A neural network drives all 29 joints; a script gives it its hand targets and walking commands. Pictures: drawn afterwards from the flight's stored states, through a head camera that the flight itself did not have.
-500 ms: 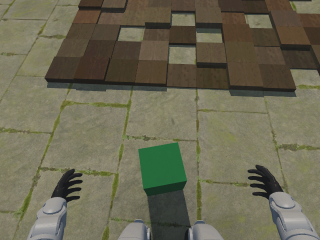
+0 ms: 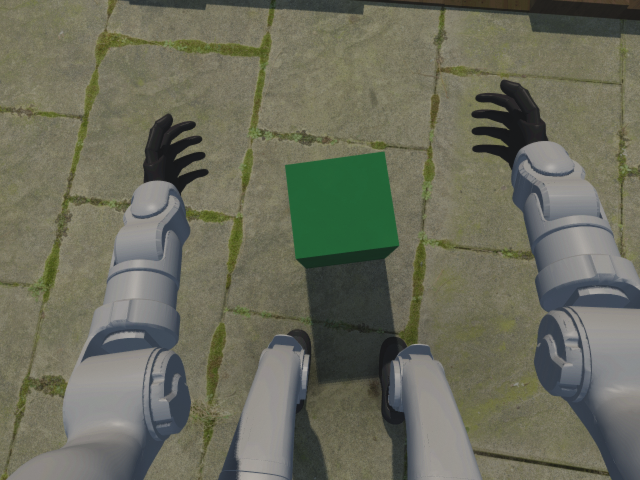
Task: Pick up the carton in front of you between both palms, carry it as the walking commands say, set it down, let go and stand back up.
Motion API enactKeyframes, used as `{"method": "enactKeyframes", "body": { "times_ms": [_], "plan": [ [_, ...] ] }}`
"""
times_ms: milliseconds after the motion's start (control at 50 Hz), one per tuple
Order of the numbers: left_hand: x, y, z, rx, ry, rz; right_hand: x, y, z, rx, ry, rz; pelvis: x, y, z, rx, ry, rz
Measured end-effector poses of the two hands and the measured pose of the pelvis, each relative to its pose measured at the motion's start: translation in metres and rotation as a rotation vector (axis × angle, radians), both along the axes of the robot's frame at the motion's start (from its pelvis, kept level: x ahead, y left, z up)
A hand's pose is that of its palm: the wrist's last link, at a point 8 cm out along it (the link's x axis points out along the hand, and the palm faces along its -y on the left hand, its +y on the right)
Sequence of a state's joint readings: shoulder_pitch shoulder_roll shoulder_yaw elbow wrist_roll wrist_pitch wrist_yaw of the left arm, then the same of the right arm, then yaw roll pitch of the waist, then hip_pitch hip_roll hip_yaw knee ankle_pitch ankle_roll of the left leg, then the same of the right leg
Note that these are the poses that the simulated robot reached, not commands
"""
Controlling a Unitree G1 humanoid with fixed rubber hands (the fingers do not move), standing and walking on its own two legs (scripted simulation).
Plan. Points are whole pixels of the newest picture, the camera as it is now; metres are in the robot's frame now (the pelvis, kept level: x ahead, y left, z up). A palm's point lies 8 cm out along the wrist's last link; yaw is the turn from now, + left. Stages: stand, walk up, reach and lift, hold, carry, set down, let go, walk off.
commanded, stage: reach and lift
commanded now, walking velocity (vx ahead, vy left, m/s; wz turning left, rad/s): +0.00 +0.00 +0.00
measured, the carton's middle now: (340, 217) +0.51 +0.03 -0.54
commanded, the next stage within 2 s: none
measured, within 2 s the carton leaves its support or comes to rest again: leaves its support in 1.84 s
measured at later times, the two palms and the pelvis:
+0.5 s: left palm (225, 189) +0.48 +0.22 -0.24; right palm (460, 164) +0.54 -0.16 -0.25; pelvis +0.02 +0.00 -0.09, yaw +2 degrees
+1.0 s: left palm (255, 217) +0.47 +0.22 -0.44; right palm (426, 198) +0.53 -0.15 -0.44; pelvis -0.03 +0.00 -0.27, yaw +2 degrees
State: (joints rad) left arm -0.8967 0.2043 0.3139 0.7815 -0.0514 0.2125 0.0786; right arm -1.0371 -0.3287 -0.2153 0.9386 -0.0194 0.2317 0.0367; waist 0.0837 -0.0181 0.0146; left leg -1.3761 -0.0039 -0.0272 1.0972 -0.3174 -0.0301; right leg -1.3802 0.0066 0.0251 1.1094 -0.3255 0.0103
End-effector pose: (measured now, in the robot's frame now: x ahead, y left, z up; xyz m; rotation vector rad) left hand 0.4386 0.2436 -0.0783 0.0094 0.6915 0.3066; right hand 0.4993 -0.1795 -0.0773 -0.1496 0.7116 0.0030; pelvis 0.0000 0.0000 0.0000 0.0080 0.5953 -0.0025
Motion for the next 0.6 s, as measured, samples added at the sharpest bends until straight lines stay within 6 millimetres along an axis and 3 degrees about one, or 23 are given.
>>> {"method": "enactKeyframes", "body": {
  "times_ms": [160,280,420,600],
  "plan": [
    [0.042,-0.02,-0.019,-0.027,-0.048,0.012,0.048,0.02,-0.014,0.049,-0.05,0.024,-0.01,0.003,-0.017,0.004,0.083,-0.007],
    [0.046,-0.023,-0.049,-0.013,-0.035,0.02,0.056,0.026,-0.049,0.059,-0.034,0.024,0.002,0.004,-0.025,0.01,0.164,-0.005],
    [0.042,-0.022,-0.11,-0.002,-0.006,0.015,0.049,0.024,-0.117,0.049,-0.011,0.001,0.018,0.003,-0.059,0.014,0.279,0.004],
    [0.038,-0.022,-0.219,-0.01,0.003,0.005,0.034,0.021,-0.23,0.024,-0.016,0.0,0.01,0.0,-0.143,0.016,0.343,0.012]
  ]
}}
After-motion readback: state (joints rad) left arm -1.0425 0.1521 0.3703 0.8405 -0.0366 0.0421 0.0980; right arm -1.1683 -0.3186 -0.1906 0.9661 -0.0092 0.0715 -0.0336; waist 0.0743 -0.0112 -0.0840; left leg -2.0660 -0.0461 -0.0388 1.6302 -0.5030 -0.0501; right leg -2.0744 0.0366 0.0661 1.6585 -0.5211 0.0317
